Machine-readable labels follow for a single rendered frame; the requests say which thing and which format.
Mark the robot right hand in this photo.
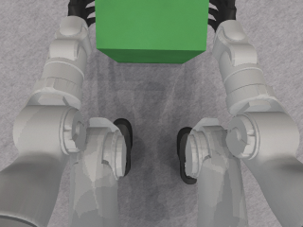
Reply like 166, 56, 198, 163
207, 0, 237, 33

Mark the left robot thigh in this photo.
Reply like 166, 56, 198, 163
68, 127, 127, 227

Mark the carton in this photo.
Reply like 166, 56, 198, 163
95, 0, 209, 64

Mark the robot right forearm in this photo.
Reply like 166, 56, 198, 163
211, 20, 300, 142

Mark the robot left forearm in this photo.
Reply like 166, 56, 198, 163
12, 15, 93, 148

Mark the right robot upper arm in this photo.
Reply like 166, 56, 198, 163
225, 112, 303, 227

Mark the left robot upper arm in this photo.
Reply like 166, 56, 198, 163
0, 105, 86, 227

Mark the robot right foot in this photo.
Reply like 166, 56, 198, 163
176, 127, 197, 184

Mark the robot left hand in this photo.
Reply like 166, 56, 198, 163
67, 0, 96, 27

